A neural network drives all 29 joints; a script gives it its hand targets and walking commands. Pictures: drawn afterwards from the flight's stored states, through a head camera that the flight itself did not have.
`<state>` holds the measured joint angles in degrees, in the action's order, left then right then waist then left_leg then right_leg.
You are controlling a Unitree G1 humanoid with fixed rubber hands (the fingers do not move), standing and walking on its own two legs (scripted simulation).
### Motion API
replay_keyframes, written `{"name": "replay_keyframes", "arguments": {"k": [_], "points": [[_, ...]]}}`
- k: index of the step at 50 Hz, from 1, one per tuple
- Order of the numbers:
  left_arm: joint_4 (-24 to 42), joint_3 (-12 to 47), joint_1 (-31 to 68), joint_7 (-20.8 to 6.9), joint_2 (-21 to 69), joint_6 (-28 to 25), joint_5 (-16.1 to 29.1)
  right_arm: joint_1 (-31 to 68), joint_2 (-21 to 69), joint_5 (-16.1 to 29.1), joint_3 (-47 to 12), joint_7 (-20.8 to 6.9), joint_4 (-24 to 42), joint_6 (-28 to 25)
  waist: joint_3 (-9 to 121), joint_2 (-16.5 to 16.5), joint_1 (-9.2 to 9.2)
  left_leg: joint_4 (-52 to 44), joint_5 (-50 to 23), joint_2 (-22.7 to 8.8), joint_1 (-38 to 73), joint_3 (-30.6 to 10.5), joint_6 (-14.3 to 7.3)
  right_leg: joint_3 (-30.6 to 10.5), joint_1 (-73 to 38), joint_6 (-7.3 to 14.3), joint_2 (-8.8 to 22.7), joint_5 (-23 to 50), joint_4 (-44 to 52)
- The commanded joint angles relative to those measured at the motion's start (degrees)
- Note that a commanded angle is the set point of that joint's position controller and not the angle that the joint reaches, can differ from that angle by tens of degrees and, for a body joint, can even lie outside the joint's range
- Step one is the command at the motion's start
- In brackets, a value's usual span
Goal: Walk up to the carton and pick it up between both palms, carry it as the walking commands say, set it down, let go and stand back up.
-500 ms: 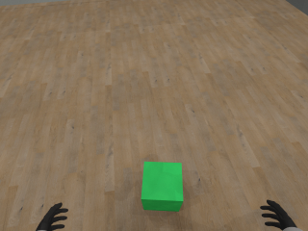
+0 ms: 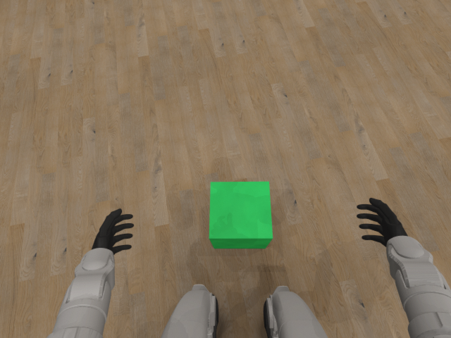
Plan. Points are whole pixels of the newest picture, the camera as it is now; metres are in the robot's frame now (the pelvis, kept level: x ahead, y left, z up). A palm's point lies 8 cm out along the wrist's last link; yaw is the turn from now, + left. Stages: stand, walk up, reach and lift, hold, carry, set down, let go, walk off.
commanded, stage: reach and lift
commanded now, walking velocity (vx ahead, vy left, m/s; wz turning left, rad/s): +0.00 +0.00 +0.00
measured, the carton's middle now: (239, 217) +0.44 -0.01 -0.61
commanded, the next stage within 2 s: none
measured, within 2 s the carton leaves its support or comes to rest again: neither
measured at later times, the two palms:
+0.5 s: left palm (148, 196) +0.38 +0.20 -0.14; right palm (350, 187) +0.38 -0.25 -0.14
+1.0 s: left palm (169, 175) +0.45 +0.17 -0.20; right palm (321, 169) +0.45 -0.21 -0.19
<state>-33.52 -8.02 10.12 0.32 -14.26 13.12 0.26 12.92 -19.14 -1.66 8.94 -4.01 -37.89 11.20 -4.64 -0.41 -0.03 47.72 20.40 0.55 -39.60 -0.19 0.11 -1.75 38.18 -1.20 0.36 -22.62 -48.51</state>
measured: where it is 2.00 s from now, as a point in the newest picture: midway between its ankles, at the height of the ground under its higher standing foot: outside the picture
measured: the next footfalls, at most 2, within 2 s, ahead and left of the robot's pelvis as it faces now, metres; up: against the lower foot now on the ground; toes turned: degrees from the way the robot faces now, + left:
none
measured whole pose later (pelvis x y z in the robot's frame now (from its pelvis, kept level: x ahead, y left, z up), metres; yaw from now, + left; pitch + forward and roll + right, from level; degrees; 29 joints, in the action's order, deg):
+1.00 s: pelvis -0.04 -0.01 -0.08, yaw +0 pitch +49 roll -1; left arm -44.4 -20.6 58.1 2.8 -8.0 5.7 -5.6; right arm 58.8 -12.5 -5.1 21.2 -1.4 -47.1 4.7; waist 5.6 -0.3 -0.1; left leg 59.8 16.5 -0.2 -91.7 -1.5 1.0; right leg -0.8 90.3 -0.6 -0.8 -19.0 -60.9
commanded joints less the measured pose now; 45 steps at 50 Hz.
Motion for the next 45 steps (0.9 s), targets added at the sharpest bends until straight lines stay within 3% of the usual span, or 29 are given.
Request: {"name": "replay_keyframes", "arguments": {"k": [1,9,19,30,37,42,45], "points": [[3.3,-3.0,7.3,0.9,-7.2,-0.4,-0.1,8.5,-8.4,0.1,2.5,0.5,3.5,-0.3,25.7,1.8,-0.53,-1.2,-22.0,1.7,13.1,0.2,2.1,2.8,-0.9,-1.0,-2.4,19.4,2.8],[2.0,-3.5,25.5,1.5,-5.7,1.5,0.0,25.1,-8.5,0.4,4.7,0.4,1.5,1.6,30.0,1.5,0.51,0.7,-8.5,1.2,4.3,0.8,2.1,3.6,6.6,-0.8,-2.3,8.0,0.8],[-3.8,-6.2,42.2,2.6,-5.3,0.8,-1.0,41.4,-7.6,1.6,6.1,1.1,-3.8,0.9,41.9,1.0,-0.35,4.4,-7.6,2.3,-2.1,1.5,2.2,4.0,11.9,-0.7,-3.0,7.2,-2.0],[-9.0,-8.4,55.6,2.7,-4.0,-4.6,-1.2,53.7,-4.2,1.6,7.9,3.5,-6.4,-3.8,55.1,1.7,0.59,9.2,-16.8,3.7,-11.3,1.1,2.0,3.0,15.7,-1.2,-4.1,18.2,-6.6],[-8.9,-10.4,62.5,2.7,-3.2,-7.0,-3.0,60.9,-2.7,0.0,9.9,4.0,-6.5,-5.8,63.6,0.8,0.13,11.1,-23.9,3.7,-13.9,1.2,2.1,2.0,17.1,-1.1,-4.5,26.4,-8.8],[-7.6,-12.1,60.1,2.8,-0.7,-8.0,-4.6,57.8,-1.2,-2.1,11.7,3.8,-5.8,-6.9,70.3,0.3,0.62,12.5,-33.4,3.7,-12.1,0.6,2.3,2.3,17.9,-0.8,-5.0,35.1,-10.0],[-6.1,-12.8,57.9,2.7,0.8,-8.4,-5.7,55.6,-0.4,-3.1,12.5,3.2,-4.2,-7.4,70.5,0.0,0.53,13.1,-36.8,3.5,-11.9,0.2,2.2,2.5,21.3,-0.8,-5.1,36.6,-10.3]]}}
